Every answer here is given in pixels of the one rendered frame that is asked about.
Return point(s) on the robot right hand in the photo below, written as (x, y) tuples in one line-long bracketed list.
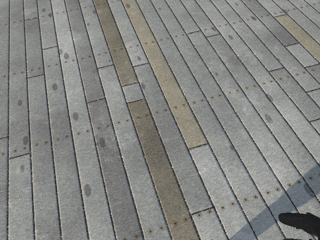
[(307, 222)]

